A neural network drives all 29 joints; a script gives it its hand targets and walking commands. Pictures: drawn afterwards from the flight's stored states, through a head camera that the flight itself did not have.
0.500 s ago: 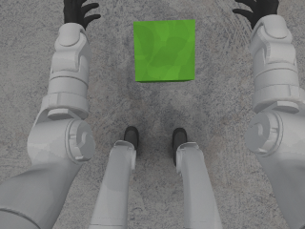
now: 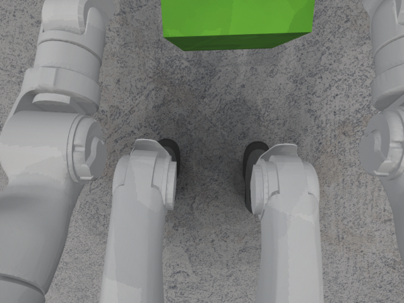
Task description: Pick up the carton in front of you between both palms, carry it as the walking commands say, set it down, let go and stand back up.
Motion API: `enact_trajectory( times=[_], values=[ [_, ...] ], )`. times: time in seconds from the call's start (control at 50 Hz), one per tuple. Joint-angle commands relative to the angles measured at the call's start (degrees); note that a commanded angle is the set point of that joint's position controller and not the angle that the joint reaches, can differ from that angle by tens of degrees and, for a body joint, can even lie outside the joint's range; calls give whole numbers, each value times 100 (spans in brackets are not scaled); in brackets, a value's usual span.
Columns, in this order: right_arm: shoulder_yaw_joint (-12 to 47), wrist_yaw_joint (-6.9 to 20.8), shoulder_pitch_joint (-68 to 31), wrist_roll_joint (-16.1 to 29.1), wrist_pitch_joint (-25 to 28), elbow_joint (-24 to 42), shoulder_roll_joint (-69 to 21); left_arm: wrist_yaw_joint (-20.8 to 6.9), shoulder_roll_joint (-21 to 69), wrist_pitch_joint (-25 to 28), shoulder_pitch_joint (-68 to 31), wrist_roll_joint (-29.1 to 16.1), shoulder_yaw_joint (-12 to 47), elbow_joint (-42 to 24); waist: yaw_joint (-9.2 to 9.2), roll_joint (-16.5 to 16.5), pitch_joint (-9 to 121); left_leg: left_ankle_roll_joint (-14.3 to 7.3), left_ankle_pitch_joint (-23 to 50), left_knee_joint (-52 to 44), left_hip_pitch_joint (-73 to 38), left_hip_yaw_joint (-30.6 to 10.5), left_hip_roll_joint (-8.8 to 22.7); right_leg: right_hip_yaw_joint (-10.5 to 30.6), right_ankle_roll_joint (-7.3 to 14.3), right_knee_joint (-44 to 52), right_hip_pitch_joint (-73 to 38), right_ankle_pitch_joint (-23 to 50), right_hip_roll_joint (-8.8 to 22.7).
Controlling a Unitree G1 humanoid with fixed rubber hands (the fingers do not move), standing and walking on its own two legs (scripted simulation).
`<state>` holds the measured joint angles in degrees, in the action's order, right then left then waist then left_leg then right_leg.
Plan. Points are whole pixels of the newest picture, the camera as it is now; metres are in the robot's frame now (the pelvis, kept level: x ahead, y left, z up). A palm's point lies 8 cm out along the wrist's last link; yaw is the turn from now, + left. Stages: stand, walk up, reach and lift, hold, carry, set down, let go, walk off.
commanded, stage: reach and lift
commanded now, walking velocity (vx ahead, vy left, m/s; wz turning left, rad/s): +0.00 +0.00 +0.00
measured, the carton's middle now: out of the picture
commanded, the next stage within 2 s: none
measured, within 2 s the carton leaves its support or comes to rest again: leaves its support in 1.10 s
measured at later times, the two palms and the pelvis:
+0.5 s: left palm out of the picture +0.57 +0.14 -0.22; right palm out of the picture +0.58 -0.21 -0.22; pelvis +0.01 +0.00 -0.05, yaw +0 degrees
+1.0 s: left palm out of the picture +0.57 +0.12 -0.23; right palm out of the picture +0.57 -0.19 -0.22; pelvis +0.00 +0.00 -0.06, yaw +0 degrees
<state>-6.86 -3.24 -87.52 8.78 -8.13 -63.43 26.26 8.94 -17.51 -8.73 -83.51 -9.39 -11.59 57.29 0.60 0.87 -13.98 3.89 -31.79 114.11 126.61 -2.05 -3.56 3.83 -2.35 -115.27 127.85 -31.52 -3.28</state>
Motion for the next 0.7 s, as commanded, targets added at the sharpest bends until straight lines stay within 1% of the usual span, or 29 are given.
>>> enact_trajectory(
  times=[0.0, 0.06, 0.1, 0.12, 0.14, 0.16, 0.18, 0.26, 0.3, 0.36, 0.44, 0.48, 0.54, 0.58, 0.64, 0.68],
  values=[
    [25, -20, -2040, 51, 115, 270, 832, -18, -775, 123, -1939, -52, 10, -293, -25, -360, 7179, 4, 1436, -464, -3508, 680, 90, -615, -29, 655, -3857, 1490, 211],
    [71, 10, -2175, 31, 188, -49, 822, -77, -809, 203, -2090, -31, 16, 66, -14, -307, 6617, -3, 1326, -210, -3287, 644, 126, -547, -10, 418, -3568, 1361, 259],
    [107, 29, -2257, 32, 252, -181, 830, -110, -849, 272, -2173, -29, 28, 228, -8, -293, 6364, -9, 1365, -39, -3180, 624, 140, -497, -4, 252, -3473, 1410, 276],
    [108, 29, -2333, 38, 288, -165, 843, -120, -881, 310, -2237, -37, 51, 239, -26, -290, 6297, -18, 1395, 37, -3185, 606, 145, -488, -5, 185, -3403, 1441, 272],
    [74, 26, -2418, 50, 327, -97, 856, -124, -911, 349, -2319, -37, 102, 226, -81, -225, 6192, -27, 1453, 111, -3248, 575, 151, -484, 0, 135, -3232, 1472, 256],
    [76, 28, -2462, 80, 364, -69, 880, -121, -910, 384, -2377, -43, 158, 238, -91, -136, 6174, -20, 1609, 198, -3333, 566, 143, -462, 11, 60, -3194, 1582, 250],
    [92, 28, -2505, 112, 402, -32, 927, -109, -919, 417, -2444, -45, 170, 181, -58, -99, 6166, -5, 1707, 260, -3261, 577, 121, -428, 30, -15, -3288, 1682, 251],
    [158, -16, -2500, 178, 486, -64, 955, -99, -876, 494, -2528, -250, 384, 42, -204, -151, 6350, -7, 2172, 503, -3339, 553, 75, -443, 45, -277, -3696, 2298, 229],
    [217, -30, -2439, 229, 492, -54, 902, -77, -846, 509, -2481, -336, 468, 3, -231, -135, 6556, -6, 2372, 587, -3503, 564, 47, -478, 50, -352, -3821, 2480, 208],
    [336, -37, -2300, 319, 477, 19, 752, -26, -775, 506, -2242, -349, 482, 15, -148, -154, 6876, -17, 2570, 626, -3670, 610, 3, -522, 37, -403, -3995, 2651, 159],
    [340, 7, -1990, 292, 445, -188, 538, -23, -668, 491, -1859, -170, 307, 320, -19, -208, 6242, -34, 2256, 550, -3222, 628, -18, -491, 19, -352, -3685, 2381, 135],
    [293, 26, -1984, 218, 452, -209, 494, -45, -630, 499, -1857, -69, 208, 334, -11, -227, 5981, -45, 2109, 518, -3080, 615, -22, -475, 17, -316, -3504, 2232, 139],
    [217, 14, -2126, 129, 465, -156, 532, -58, -616, 504, -2023, -4, 140, 238, -69, -226, 5896, -54, 2003, 494, -3132, 595, -37, -487, 26, -274, -3382, 2069, 144],
    [235, 9, -2252, 127, 456, -124, 466, -71, -508, 491, -2199, -53, 220, 154, -135, -200, 5900, -52, 1932, 472, -3229, 593, -51, -510, 45, -234, -3362, 1952, 144],
    [346, 52, -2471, 154, 415, -84, 125, -116, -142, 445, -2498, -150, 422, 73, -218, -137, 5839, -51, 1785, 416, -3360, 600, -90, -543, 79, -161, -3358, 1751, 129],
    [358, 99, -2638, 84, 379, -88, -187, -151, 165, 406, -2652, -77, 432, 91, -239, -89, 5710, -54, 1677, 378, -3450, 594, -142, -564, 91, -132, -3360, 1614, 95]
  ],
)
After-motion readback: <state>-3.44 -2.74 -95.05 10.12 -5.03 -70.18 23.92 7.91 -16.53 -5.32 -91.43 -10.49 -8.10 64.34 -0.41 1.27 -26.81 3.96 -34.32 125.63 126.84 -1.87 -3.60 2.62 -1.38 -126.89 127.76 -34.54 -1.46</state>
